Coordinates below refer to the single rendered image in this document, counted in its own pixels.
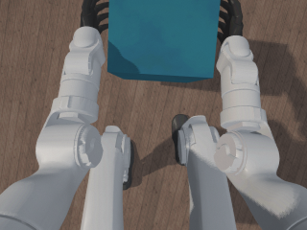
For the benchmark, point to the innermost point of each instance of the robot left forearm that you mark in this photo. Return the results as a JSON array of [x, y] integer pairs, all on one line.
[[80, 81]]

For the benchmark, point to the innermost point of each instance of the right robot upper arm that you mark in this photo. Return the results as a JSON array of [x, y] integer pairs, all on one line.
[[250, 161]]

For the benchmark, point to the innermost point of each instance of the robot left shin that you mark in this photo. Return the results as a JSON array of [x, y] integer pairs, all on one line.
[[117, 129]]

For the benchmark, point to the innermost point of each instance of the carton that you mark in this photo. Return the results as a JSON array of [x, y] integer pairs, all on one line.
[[162, 40]]

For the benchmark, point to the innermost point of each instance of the left robot hand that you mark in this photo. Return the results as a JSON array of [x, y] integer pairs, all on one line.
[[89, 17]]

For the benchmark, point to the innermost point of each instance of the robot right forearm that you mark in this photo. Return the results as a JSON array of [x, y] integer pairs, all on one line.
[[240, 89]]

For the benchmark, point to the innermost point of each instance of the left robot upper arm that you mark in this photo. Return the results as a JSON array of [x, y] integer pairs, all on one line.
[[65, 153]]

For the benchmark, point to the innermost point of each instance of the right robot hand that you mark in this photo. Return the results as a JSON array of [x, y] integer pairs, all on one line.
[[233, 20]]

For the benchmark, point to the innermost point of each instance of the right robot foot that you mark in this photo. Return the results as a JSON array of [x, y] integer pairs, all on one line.
[[177, 123]]

